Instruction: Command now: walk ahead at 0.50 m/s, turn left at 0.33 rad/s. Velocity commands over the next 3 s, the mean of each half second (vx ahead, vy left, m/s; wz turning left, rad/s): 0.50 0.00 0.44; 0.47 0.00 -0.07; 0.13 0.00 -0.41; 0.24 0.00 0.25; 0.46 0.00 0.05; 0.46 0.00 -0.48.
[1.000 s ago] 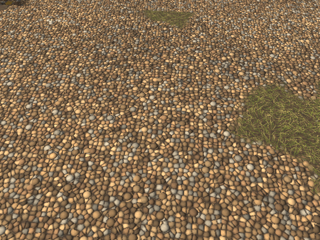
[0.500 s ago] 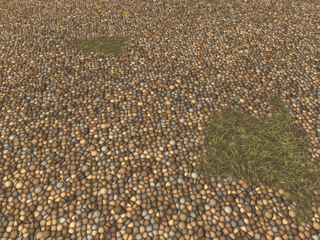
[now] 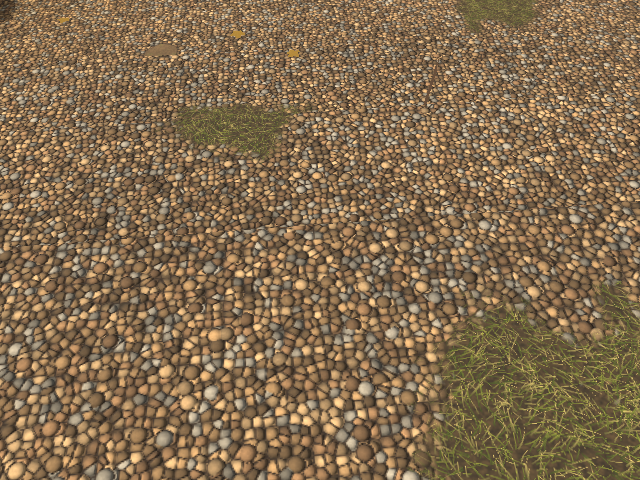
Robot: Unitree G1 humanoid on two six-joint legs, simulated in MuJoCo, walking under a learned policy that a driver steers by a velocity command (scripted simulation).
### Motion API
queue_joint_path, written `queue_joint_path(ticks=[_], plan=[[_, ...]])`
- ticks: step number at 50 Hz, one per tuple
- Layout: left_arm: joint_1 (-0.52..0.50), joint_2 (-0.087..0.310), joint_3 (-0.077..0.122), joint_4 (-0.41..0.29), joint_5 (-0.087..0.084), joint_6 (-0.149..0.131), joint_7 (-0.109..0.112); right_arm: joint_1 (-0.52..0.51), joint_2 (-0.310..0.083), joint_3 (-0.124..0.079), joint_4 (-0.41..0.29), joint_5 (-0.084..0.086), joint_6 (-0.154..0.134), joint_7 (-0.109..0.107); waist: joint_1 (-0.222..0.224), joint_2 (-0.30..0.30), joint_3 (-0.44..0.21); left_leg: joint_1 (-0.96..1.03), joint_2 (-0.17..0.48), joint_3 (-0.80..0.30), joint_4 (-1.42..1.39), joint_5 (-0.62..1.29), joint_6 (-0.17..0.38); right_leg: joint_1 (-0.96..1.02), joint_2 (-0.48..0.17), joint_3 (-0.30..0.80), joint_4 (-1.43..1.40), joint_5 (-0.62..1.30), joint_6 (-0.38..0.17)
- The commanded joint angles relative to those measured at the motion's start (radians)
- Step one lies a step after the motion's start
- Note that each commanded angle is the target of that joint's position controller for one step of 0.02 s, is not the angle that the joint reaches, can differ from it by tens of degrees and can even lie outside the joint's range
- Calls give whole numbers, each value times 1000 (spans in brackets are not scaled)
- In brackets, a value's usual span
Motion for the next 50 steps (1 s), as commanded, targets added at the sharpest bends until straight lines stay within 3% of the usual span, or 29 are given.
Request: queue_joint_path(ticks=[1,6,8,10,11,12,13,14,15,16,17,20,23,26,31,34,35,36,37,38,39,40,41,42,43,45,46,48,50], plan=[[-23,156,30,-45,-6,-17,14,-90,-27,5,-73,-3,-11,14,14,-83,55,67,-22,49,-141,150,5,-93,-262,25,-126,262,-102],[28,174,38,-11,-21,18,22,-173,-34,11,-141,-1,-11,47,25,-86,74,-2,-57,94,-235,17,52,137,-336,-25,-15,472,-77],[-4,206,47,-26,-25,35,33,-124,-68,-5,-154,-1,-7,60,-22,-124,19,98,-113,153,-226,-96,87,176,-346,-54,116,805,-53],[-39,218,47,-44,-26,53,44,108,-144,-48,-108,1,0,57,-153,-124,-109,414,-192,183,-270,-106,142,102,-305,-91,442,953,-9],[-26,203,36,-65,-15,47,47,265,-231,-81,-81,-1,7,37,-210,-10,-212,713,-79,-29,-304,-116,204,-126,-258,-97,749,673,32],[83,37,-14,-102,14,16,20,267,-301,-91,-84,10,3,33,-92,233,-305,1060,168,-599,-400,-272,407,-591,-26,0,1098,-294,99],[-18,117,-2,-114,-29,-30,2,297,-226,-66,-97,0,-3,32,-157,136,-379,1132,190,-750,-523,-348,408,-719,-21,202,1204,-374,72],[-106,161,8,-142,-63,-57,-8,254,-176,-55,-103,-8,-10,26,-168,97,-249,1050,162,-601,-535,-286,354,-800,-79,214,1184,-289,44],[-136,158,7,-146,-56,-70,-4,185,-149,-47,-121,-7,-17,25,-131,-2,-169,904,121,-484,-537,-192,321,-770,-126,207,1101,-206,33],[-148,164,16,-141,-29,-69,4,118,-117,-38,-139,-8,-19,25,-89,-46,-107,752,88,-395,-552,-81,303,-702,-154,199,1009,-164,42],[-135,172,24,-141,-17,-56,7,83,-97,-28,-157,-18,-20,21,-53,-37,-90,654,64,-347,-575,-2,300,-624,-173,205,964,-140,50],[-118,137,22,-148,-6,-21,13,79,-125,-32,-170,-13,-19,6,-18,-17,-51,520,37,-255,-619,100,298,-573,-182,173,809,-95,97],[-212,104,9,-174,-2,-11,11,122,-144,-35,-157,-10,-18,-12,-52,5,-22,460,-16,-147,-634,132,252,-550,-166,141,580,125,125],[-309,84,-2,-195,-12,-19,-1,179,-139,-31,-134,-9,-14,-13,-106,30,-10,449,-43,-108,-635,30,208,-474,-127,120,392,340,117],[-387,125,2,-231,-20,-34,-22,249,-141,-30,-93,-6,-5,-13,-130,40,21,650,48,-189,-556,36,196,-551,-117,140,282,264,65],[-285,159,14,-209,-23,-42,-29,228,-163,-36,-92,-12,9,-20,-65,73,-19,743,66,-169,-438,327,164,-453,-81,95,252,151,8],[-125,164,-4,-153,47,-20,-22,290,-110,7,-33,-186,-40,54,7,-10,-60,727,28,-140,-345,456,124,-266,-75,89,293,312,-26],[43,198,13,-114,50,-13,-18,293,-69,10,-52,-168,-62,86,58,-78,-217,616,-85,-72,-125,374,83,43,-83,131,344,271,-105],[177,272,20,-116,37,-3,-26,488,12,39,-57,-163,-86,98,24,-309,-450,196,-264,-34,172,-189,-6,569,-314,571,299,224,-391],[294,197,9,-66,63,-2,-20,324,-68,23,-63,-115,-89,110,144,-217,-299,-96,-294,-47,425,-589,-4,569,-371,837,103,-102,-373],[244,193,10,-56,53,-18,-13,178,-85,20,-109,-101,-79,97,124,-122,-85,-189,-197,-91,489,-494,35,368,-348,760,52,-333,-245],[129,163,-1,-75,44,-21,-13,133,-99,20,-108,-109,-74,66,78,-80,14,-158,-132,-88,466,-404,46,167,-325,697,20,-307,-224],[60,94,-29,-87,42,-24,-14,154,-89,29,-107,-137,-68,43,22,-98,-27,-67,-90,-105,382,-333,64,68,-294,633,-4,-209,-225],[8,49,-43,-95,41,-28,-16,138,-64,40,-106,-156,-59,32,-11,-94,0,-5,-54,-90,325,-300,61,-34,-278,577,-34,-137,-219],[-36,42,-48,-112,38,-30,-15,132,-42,48,-108,-156,-47,27,-37,-80,-16,60,-41,-72,273,-312,46,-107,-261,542,-55,-94,-216],[-63,97,-28,-130,35,-49,-22,98,-43,53,-127,-127,-28,20,-42,-76,-15,103,-41,-17,152,-313,-7,-192,-216,441,-65,23,-224],[-63,141,-14,-139,37,-54,-32,80,-51,54,-142,-113,-28,16,-41,-68,-20,143,-48,22,82,-251,-37,-242,-199,390,-47,218,-238],[-20,198,14,-132,38,-60,-57,32,-19,68,-172,-89,-27,17,-38,-65,-35,256,-73,81,-75,-151,-67,-311,-170,312,14,591,-239],[60,207,33,-116,40,-58,-72,0,-25,71,-179,-70,-24,22,-14,-78,-35,295,-104,99,-176,-13,-62,-308,-160,314,59,705,-220]])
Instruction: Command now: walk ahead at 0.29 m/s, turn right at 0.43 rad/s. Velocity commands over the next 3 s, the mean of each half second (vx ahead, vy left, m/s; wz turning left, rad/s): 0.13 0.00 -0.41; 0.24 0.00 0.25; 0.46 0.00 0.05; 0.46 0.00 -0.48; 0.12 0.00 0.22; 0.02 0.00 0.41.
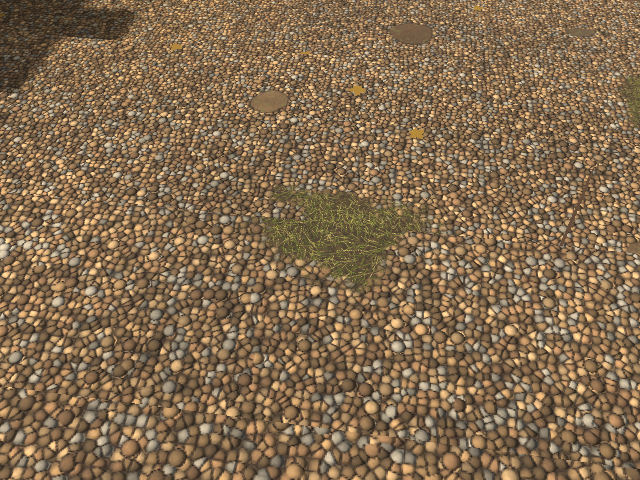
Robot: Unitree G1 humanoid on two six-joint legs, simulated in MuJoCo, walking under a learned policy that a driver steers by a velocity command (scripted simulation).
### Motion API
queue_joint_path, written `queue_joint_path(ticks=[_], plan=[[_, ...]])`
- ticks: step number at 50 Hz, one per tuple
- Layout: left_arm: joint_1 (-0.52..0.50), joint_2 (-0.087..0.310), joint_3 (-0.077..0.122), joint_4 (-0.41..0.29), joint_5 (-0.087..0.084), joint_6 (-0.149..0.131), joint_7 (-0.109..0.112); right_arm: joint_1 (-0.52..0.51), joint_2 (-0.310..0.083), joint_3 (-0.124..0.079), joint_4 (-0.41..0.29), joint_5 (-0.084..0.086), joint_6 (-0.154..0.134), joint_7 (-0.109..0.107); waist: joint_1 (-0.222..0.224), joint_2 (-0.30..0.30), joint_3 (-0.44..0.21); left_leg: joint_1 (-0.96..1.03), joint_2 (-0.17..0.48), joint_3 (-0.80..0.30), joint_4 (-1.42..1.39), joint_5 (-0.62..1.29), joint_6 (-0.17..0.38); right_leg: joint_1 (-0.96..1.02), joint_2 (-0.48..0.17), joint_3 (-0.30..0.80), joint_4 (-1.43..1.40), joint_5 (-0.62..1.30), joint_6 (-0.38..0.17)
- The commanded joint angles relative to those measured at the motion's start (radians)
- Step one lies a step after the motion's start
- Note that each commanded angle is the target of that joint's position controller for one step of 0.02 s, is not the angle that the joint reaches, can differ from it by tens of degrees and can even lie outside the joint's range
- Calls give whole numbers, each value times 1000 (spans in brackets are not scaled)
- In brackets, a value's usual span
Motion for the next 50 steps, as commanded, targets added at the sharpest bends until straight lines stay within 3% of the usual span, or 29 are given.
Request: queue_joint_path(ticks=[1,4,6,7,8,9,10,11,13,16,18,21,23,24,25,26,29,30,32,33,35,37,40,43,45,47,48,49,50], plan=[[-43,228,77,-92,1,-23,-19,-30,-93,-17,-66,29,-8,-2,-47,-75,-25,214,-67,77,-135,190,-13,-169,-227,155,-22,693,-179],[-59,226,91,-113,-7,-10,-24,-60,-139,-38,-60,31,-19,-21,-62,-87,-38,208,-68,38,-232,206,22,-47,-255,234,54,698,-137],[-114,229,93,-136,-14,-11,-25,7,-196,-61,-37,58,-36,-36,-122,-63,-85,395,-76,61,-328,331,96,-70,-197,233,156,769,-63],[-118,181,75,-157,-21,-14,-32,108,-243,-73,-24,75,-49,-50,-157,3,-205,631,15,2,-342,619,196,-139,-120,198,273,678,1],[-9,62,37,-192,-21,-18,-28,209,-331,-89,-44,79,-54,-66,-132,189,-427,971,318,-313,-372,1007,490,-318,20,118,518,117,98],[85,84,47,-159,-6,-6,-9,187,-255,-77,-48,37,-35,-60,-103,182,-489,993,483,-483,-413,854,578,-420,10,56,741,-497,135],[7,154,64,-164,5,16,10,115,-249,-93,-69,32,-39,-71,-106,68,-260,773,410,-371,-449,585,462,-458,-83,37,855,-516,132],[-19,172,69,-159,21,35,35,17,-216,-90,-90,58,-38,-76,-69,83,-139,586,317,-234,-518,359,360,-450,-140,10,856,-442,139],[12,147,59,-141,43,48,48,-74,-124,-65,-142,63,-34,-82,-23,99,-100,399,238,-85,-586,302,306,-319,-174,-27,821,-351,153],[-38,111,31,-167,9,57,-9,-107,-218,-111,-171,48,-33,-87,-27,54,-110,337,121,94,-598,311,258,-208,-158,-140,631,-258,170],[-78,129,24,-180,-4,61,-31,-74,-256,-138,-170,45,-31,-75,-61,68,-108,390,137,86,-568,294,254,-212,-171,-141,495,-197,172],[-44,154,24,-173,-41,43,-39,-166,-213,-125,-192,38,-27,-34,-7,43,-120,346,191,18,-468,220,237,-102,-190,-100,256,31,123],[-22,172,34,-182,-82,15,-43,-161,-76,-65,-161,41,-28,4,26,8,-148,219,130,52,-367,176,139,101,-178,-94,91,316,54],[-76,271,48,-243,-93,0,-27,35,-37,-60,-144,44,-24,15,-82,-139,-222,241,25,168,-237,-40,24,148,-385,130,85,705,-152],[-151,342,76,-279,-77,-5,-32,91,-128,-89,-135,55,-37,-6,-104,-179,-124,168,-49,161,-208,-190,-26,41,-511,283,39,631,-301],[-166,330,89,-263,-57,0,-27,29,-202,-110,-123,56,-27,-19,-72,-116,-80,185,-39,142,-183,-195,-36,1,-458,217,37,349,-240],[-291,156,29,-270,-88,25,-49,-2,-112,-73,-115,75,3,6,-119,-87,-54,380,-3,122,-329,74,-16,-165,-271,61,85,-108,7],[-234,159,32,-256,-78,36,-54,1,-128,-72,-123,87,0,18,-94,-82,-49,371,-13,117,-336,36,6,-168,-253,44,62,-254,30],[-95,307,88,-227,-22,34,-13,-50,-216,-104,-147,61,-1,16,-4,-139,22,169,-85,144,-243,-215,72,-67,-308,104,-5,-464,-65],[-63,316,96,-222,-12,24,18,-76,-219,-107,-152,45,-10,7,31,-185,47,35,-95,156,-176,-220,84,33,-404,204,-58,-517,-136],[-16,219,63,-205,-12,5,72,-103,-134,-78,-164,13,-26,-7,64,-241,73,-115,-32,41,23,-299,119,144,-577,373,-158,-489,-215],[-79,157,38,-207,-18,-7,102,-62,-105,-74,-158,4,-29,-13,7,-187,57,-110,-17,14,125,-289,133,173,-554,276,-194,-382,-165],[-165,191,39,-225,-15,9,115,-13,-86,-70,-131,0,-15,21,-17,-146,82,80,-52,119,-6,-151,116,97,-425,-6,-217,-252,-62],[-112,228,42,-188,11,33,108,-12,-81,-68,-127,31,-28,62,-6,-141,91,157,-59,113,-110,-50,116,114,-444,-86,-198,-188,-54],[-135,250,44,-166,2,46,98,11,-96,-72,-120,37,-48,63,-42,-123,83,250,-82,125,-213,23,132,98,-457,-122,-127,-186,-62],[-130,219,26,-138,24,45,85,103,-165,-101,-101,47,-79,51,-101,-94,36,487,-137,126,-216,46,160,-27,-425,-180,46,-86,-48],[-101,164,9,-118,51,36,77,212,-221,-125,-75,29,-89,31,-150,-10,-38,630,-98,34,-230,48,196,-86,-344,-254,280,-23,9],[-88,47,-28,-207,54,16,63,399,-296,-130,-64,26,-86,6,-174,253,-278,1040,121,-498,-353,-48,439,-401,-135,-246,635,-321,100],[-228,79,-29,-203,34,-4,25,501,-251,-119,-23,6,-88,8,-277,166,-107,1078,182,-689,-505,-257,407,-721,-109,-23,798,-403,77]])
Over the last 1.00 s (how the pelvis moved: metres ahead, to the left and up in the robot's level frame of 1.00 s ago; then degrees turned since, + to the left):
0.60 0.09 0.00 11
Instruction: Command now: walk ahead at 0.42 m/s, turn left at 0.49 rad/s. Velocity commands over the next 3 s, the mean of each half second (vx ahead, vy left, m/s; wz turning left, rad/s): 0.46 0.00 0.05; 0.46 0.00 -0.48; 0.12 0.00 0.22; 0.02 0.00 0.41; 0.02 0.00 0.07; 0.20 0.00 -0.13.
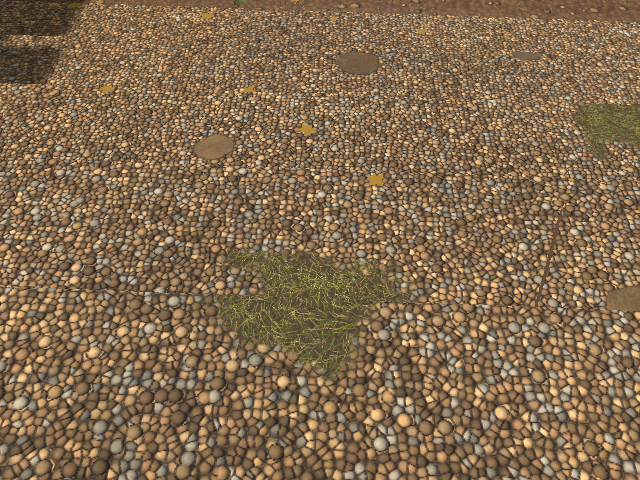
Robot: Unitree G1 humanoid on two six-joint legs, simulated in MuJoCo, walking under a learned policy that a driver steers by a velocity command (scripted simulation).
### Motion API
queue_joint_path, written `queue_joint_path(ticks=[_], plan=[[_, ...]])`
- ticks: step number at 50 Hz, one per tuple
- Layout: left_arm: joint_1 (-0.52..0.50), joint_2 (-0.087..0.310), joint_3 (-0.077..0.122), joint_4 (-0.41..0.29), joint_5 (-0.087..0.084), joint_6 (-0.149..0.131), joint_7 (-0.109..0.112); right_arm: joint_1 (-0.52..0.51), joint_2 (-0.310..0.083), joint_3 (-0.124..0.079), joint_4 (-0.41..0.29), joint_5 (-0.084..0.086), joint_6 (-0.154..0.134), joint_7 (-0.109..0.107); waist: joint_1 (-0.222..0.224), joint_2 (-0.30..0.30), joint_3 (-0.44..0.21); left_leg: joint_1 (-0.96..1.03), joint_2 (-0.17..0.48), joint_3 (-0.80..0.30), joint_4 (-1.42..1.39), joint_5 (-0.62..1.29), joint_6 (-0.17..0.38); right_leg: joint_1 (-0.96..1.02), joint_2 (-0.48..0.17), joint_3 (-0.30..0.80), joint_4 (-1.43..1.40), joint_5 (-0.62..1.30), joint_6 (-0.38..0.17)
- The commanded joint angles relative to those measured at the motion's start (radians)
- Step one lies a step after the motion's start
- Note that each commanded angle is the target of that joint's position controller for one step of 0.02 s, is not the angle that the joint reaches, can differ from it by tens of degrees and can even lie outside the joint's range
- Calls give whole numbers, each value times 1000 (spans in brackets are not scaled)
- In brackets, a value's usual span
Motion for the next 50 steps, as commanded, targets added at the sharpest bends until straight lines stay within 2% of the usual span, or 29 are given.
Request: queue_joint_path(ticks=[1,3,5,9,11,15,17,19,20,21,22,23,25,26,29,31,32,34,36,37,38,39,40,41,42,44,45,47,50], plan=[[-266,31,-15,-140,-21,-66,-40,425,-172,-52,60,-11,-24,-21,-250,152,33,662,311,-687,-347,-180,237,-914,104,183,517,-32,-60],[-211,98,2,-119,4,-78,-8,328,-78,-9,56,4,-7,-9,-146,104,-12,470,276,-565,-324,-22,241,-779,65,185,549,42,-73],[-189,64,-11,-108,5,-68,1,135,-44,18,-1,-4,2,-5,-29,69,23,202,266,-467,-359,181,233,-612,19,176,441,125,-65],[-244,23,-29,-122,-8,-27,-36,114,-117,-3,-18,-20,2,-3,-40,51,8,63,172,-256,-397,385,196,-466,52,86,101,363,-8],[-165,-13,-40,-108,22,-25,-77,140,-147,-7,-23,-76,19,10,-23,86,-15,-118,131,-164,-304,443,174,-270,95,34,297,582,-15],[-129,115,13,-133,14,-47,-79,180,-125,12,-22,-61,26,-24,-27,82,21,132,215,-212,-142,631,147,-453,102,28,322,351,-46],[22,125,31,-108,10,-47,-62,112,-189,-1,-44,-68,21,-35,31,59,1,133,196,-141,35,842,116,-287,164,-27,281,246,-48],[550,125,61,59,-2,-71,-48,-97,-233,-13,-124,-63,14,3,283,-71,-61,-255,22,-78,754,687,64,230,254,-49,192,316,-123],[652,61,29,114,11,-80,-46,-104,-40,29,-136,-58,10,38,261,-253,-81,-555,-157,-69,1176,-327,-5,371,122,293,-34,397,-292],[432,188,29,13,-26,-100,-84,59,74,66,-162,-43,24,53,71,-78,-95,-702,-134,-292,1155,-340,-39,318,-140,832,-161,665,-516],[221,178,32,-41,-37,-110,-94,31,-48,44,-145,-30,34,49,42,45,114,-805,-36,-346,1167,-226,-103,49,-235,1009,-152,529,-570],[62,78,-3,-70,-8,-105,-92,13,-121,29,-140,-29,53,34,3,141,68,-813,12,-362,1065,-130,-99,-80,-190,948,-156,270,-531],[-130,-48,-64,-90,25,-74,-78,74,-47,67,-98,-86,105,-10,-89,113,27,-607,102,-299,771,-69,-133,-440,-55,736,-157,-14,-460],[-144,-31,-64,-81,24,-70,-53,126,-6,95,-87,-120,113,-2,-113,67,24,-438,109,-225,735,81,-125,-623,43,600,-99,-14,-411],[23,-10,-62,-45,-36,-113,21,13,-14,111,-108,-92,93,13,12,82,-5,-124,145,-88,187,761,-158,-729,257,244,100,-119,-231],[166,109,-35,13,-34,-97,-16,-105,-13,116,-152,-44,120,34,66,12,43,132,79,8,76,627,-174,-836,220,268,75,-219,-236],[212,110,-41,30,-17,-97,-46,-128,-33,106,-155,-36,119,30,74,2,58,155,79,-16,65,613,-155,-806,183,337,105,-259,-249],[269,109,-44,40,-58,-78,-68,-91,-53,101,-133,-56,108,18,63,39,98,145,69,-25,-264,620,-130,-567,192,434,228,-307,-268],[209,142,-43,46,-71,-32,-94,102,-99,75,-52,-57,104,0,-55,10,106,301,147,-61,-471,704,-63,-444,177,524,465,-126,-243],[217,89,-59,34,-28,-29,-118,306,-165,35,12,-63,88,-3,-118,48,23,574,218,-65,-304,749,31,-570,183,467,680,137,-169],[446,-97,-84,76,-25,-37,-126,486,-169,15,44,-59,78,9,-77,312,-358,1136,444,-199,164,1398,310,-871,288,267,1160,-234,-53],[366,-24,-77,3,-37,-32,-128,521,-184,7,54,-69,84,14,-151,228,-421,1204,518,-362,149,1319,360,-1085,294,212,1359,-318,-21],[174,-10,-65,-77,-37,-30,-119,438,-218,-16,37,-69,97,-4,-179,160,-272,1022,540,-462,-4,823,320,-1257,240,190,1417,-200,2],[51,-16,-59,-108,-37,-33,-100,321,-167,-1,28,-57,99,-11,-159,79,-99,728,544,-495,-170,183,283,-1332,155,205,1352,-33,-3],[-51,-48,-65,-117,-14,-41,-70,218,19,61,9,-46,67,-30,-112,-38,-14,493,480,-368,-298,115,212,-1196,52,279,903,265,-36],[-63,-42,-59,-73,-6,-21,-87,106,105,90,1,-29,41,-45,-29,39,91,56,356,-151,-452,301,219,-802,-42,202,439,481,-61],[-76,-52,-55,-68,2,-8,-101,136,60,79,30,-6,27,-56,-23,125,63,37,325,-93,-456,388,223,-704,-18,139,358,513,-56],[-111,-60,-59,-92,-32,5,-125,92,-60,47,40,7,3,-70,6,64,15,20,313,-8,-436,655,169,-547,2,98,166,515,-54],[-167,-6,-41,-116,-55,4,-118,46,-141,14,59,-9,-1,-36,29,50,16,55,295,30,-377,724,123,-426,52,120,-12,631,-47]])
Over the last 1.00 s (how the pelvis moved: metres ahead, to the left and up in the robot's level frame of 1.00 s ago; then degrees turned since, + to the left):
0.27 0.05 -0.02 -4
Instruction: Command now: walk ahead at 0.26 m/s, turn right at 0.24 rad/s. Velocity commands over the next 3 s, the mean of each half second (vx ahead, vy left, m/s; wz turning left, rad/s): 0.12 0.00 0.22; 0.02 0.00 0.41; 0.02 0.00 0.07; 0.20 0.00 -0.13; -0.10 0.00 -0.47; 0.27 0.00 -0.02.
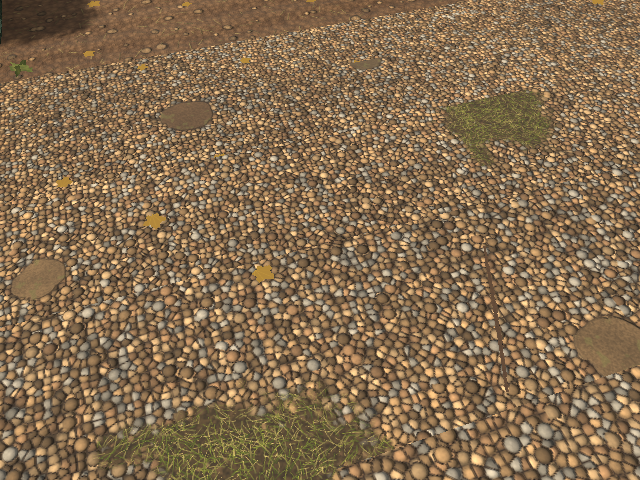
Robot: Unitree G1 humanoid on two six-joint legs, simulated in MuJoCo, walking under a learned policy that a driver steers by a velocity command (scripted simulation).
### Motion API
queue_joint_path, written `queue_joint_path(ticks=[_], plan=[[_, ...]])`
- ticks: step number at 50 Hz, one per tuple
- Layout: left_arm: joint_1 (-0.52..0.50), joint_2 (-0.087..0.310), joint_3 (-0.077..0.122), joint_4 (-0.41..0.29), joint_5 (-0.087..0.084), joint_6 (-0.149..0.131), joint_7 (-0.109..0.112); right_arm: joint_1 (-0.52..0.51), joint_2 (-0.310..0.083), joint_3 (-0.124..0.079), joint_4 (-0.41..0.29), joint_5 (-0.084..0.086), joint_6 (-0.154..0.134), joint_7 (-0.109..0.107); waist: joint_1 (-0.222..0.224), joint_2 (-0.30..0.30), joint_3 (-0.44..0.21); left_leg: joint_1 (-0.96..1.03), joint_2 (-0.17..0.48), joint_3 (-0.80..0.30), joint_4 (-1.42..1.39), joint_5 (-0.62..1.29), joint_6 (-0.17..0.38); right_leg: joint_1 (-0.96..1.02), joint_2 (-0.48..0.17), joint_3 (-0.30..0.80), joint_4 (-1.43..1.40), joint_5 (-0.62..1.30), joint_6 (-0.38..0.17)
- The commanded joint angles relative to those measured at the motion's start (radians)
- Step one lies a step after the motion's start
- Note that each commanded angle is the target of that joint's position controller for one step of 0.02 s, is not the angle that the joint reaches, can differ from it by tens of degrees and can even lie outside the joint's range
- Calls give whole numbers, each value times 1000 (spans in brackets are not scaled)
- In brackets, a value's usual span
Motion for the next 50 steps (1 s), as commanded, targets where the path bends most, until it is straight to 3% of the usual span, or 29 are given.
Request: queue_joint_path(ticks=[1,4,5,6,7,8,9,10,11,12,13,14,16,19,20,21,22,24,26,30,37,40,41,42,43,44,46,47,50], plan=[[34,53,19,-54,-13,-11,6,-222,-205,-58,-98,3,-31,22,126,93,48,-202,279,-124,-79,735,166,267,31,42,-154,121,-2],[-5,137,64,-51,-7,-33,41,-162,-195,-72,-67,22,-14,47,130,79,5,-170,214,-105,74,748,111,458,81,2,-259,207,-59],[18,211,91,-45,-20,-44,51,-122,-184,-78,-80,39,-13,54,124,24,-72,-222,147,-71,167,735,52,651,60,11,-243,513,-124],[73,241,91,-45,-35,-42,50,58,-69,-46,-61,39,-7,57,75,-88,-312,-351,100,-67,330,369,-30,1008,-168,206,-216,811,-308],[173,155,59,-28,-58,-28,42,82,-44,-28,-60,42,1,70,103,-123,-471,-399,60,-111,505,-154,-77,1121,-342,448,-300,689,-397],[274,165,77,21,-42,-22,58,-75,-107,-61,-91,27,23,64,169,-83,-334,-494,47,-147,654,-466,-96,1021,-289,432,-365,410,-326],[211,203,93,15,-48,-32,76,-118,-91,-60,-106,22,28,59,138,-66,-220,-537,90,-182,701,-494,-85,870,-267,364,-418,197,-269],[97,157,86,-4,-63,-34,87,-99,-101,-64,-93,12,29,48,92,-48,-143,-491,130,-199,666,-496,-90,703,-233,289,-465,80,-226],[-21,118,72,-33,-72,-39,91,-55,-81,-57,-77,12,28,37,29,-38,-108,-381,145,-191,605,-459,-98,550,-204,211,-507,46,-202],[-111,134,81,-57,-62,-43,92,-4,-76,-58,-56,18,28,29,-17,-23,-89,-249,140,-153,563,-344,-104,407,-179,137,-523,53,-195],[-163,196,108,-78,-40,-47,99,39,-77,-61,-37,23,28,26,-48,5,-89,-163,122,-104,476,-169,-95,335,-161,91,-537,34,-201],[-184,232,128,-87,-24,-46,102,33,-79,-62,-29,34,25,30,-40,26,-87,-125,98,-77,426,-25,-83,309,-158,80,-549,-49,-204],[-152,226,145,-79,-17,-43,111,-6,-105,-69,-54,35,16,34,-4,3,-87,-133,80,-86,383,42,-27,340,-198,115,-552,-241,-209],[-151,99,113,-64,-28,-51,121,-65,-151,-85,-105,29,-5,24,-10,9,-46,-137,113,-179,226,149,111,367,-204,121,-479,-378,-147],[-126,62,106,-88,-35,-46,127,-104,-197,-90,-139,33,-14,17,20,140,-30,-184,238,-367,31,268,244,380,-97,-1,-337,-430,-70],[-162,91,119,-128,-38,-48,135,-132,-275,-115,-166,37,-19,21,16,259,31,-151,371,-632,-121,214,392,240,96,-106,-219,-443,19],[-221,125,129,-125,-27,-37,128,-83,-297,-135,-145,19,-23,19,-38,248,68,-97,372,-658,-192,45,370,157,116,-30,-100,-492,37],[-162,149,146,-99,7,-17,134,-125,-237,-121,-152,25,-23,15,16,188,31,-2,328,-598,-173,84,290,118,88,41,50,-491,44],[-127,115,136,-83,24,-16,142,-140,-198,-109,-152,33,-16,14,41,155,25,63,309,-549,-149,253,273,119,67,54,82,-474,58],[-92,86,126,-61,-5,-4,132,-125,-227,-122,-173,21,-2,20,43,157,25,42,246,-478,-140,339,262,265,85,9,-90,-355,93],[-70,135,124,-40,-34,-13,129,-175,-274,-137,-224,26,27,40,31,163,15,16,275,-594,-42,364,256,437,104,-13,-369,-265,64],[-42,156,123,-44,-57,-30,110,-191,-217,-100,-211,27,60,44,52,140,-31,-94,200,-574,24,304,167,646,52,3,-506,32,-46],[6,226,135,-64,-57,-43,116,-131,-138,-72,-219,25,70,44,44,2,-144,-150,75,-465,178,80,63,793,-120,167,-514,352,-209],[30,297,160,-92,-23,-60,115,-144,-123,-62,-253,3,62,38,65,-149,-98,-415,-45,-336,365,-278,-42,900,-299,412,-553,456,-420],[62,254,159,-78,5,-66,122,-188,-223,-91,-230,-11,60,26,96,-27,-34,-506,9,-302,569,-406,-68,871,-319,396,-598,325,-407],[30,209,147,-90,-2,-69,120,-187,-241,-96,-209,-16,63,4,65,18,-17,-492,37,-295,663,-368,-73,825,-259,317,-606,249,-332],[-58,123,114,-126,-30,-61,107,-173,-218,-92,-187,-22,64,-23,14,-38,7,-430,59,-293,711,-274,-89,723,-179,201,-617,286,-257],[-69,129,115,-135,-30,-58,104,-196,-190,-81,-193,-27,64,-17,1,-28,10,-397,64,-265,721,-216,-93,683,-156,160,-623,298,-248],[-67,158,125,-158,-37,-57,86,-174,-143,-63,-162,-5,81,33,3,7,-1,-304,101,-207,497,-45,-120,645,-70,53,-599,226,-198]])
Over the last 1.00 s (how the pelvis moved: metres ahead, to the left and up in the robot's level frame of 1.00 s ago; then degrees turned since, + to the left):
0.56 0.06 -0.17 -16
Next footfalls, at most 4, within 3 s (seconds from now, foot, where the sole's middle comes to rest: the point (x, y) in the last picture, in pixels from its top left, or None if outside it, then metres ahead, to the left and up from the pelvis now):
0.10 right None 0.26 -0.12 -0.77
0.38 left None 0.14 0.11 -0.77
0.80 right None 0.25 -0.10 -0.77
1.10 left None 0.21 0.14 -0.77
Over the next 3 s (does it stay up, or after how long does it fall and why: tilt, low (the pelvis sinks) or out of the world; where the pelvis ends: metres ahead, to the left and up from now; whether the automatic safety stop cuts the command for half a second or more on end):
stays up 0.31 0.08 0.01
